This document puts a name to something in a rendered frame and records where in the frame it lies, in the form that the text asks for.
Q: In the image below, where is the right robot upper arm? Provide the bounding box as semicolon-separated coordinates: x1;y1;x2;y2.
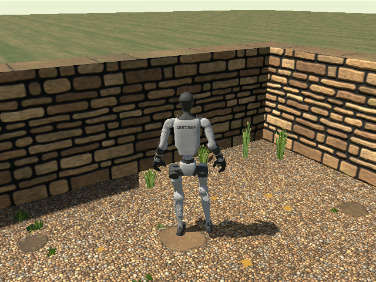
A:
199;117;217;150

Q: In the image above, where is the left robot forearm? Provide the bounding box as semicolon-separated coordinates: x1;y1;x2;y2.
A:
154;142;165;162

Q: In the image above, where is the left robot hand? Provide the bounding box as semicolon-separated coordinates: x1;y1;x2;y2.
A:
152;160;166;172

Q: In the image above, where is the left robot upper arm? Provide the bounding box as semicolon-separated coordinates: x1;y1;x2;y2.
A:
159;118;175;150

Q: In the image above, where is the right robot forearm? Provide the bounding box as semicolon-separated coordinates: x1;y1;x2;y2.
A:
212;141;224;162

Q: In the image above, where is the right robot hand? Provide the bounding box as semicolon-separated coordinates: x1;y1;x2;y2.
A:
213;159;226;173

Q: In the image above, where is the left robot thigh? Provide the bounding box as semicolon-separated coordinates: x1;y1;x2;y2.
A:
169;164;184;202

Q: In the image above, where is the robot head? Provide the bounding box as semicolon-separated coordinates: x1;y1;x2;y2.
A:
177;92;197;120

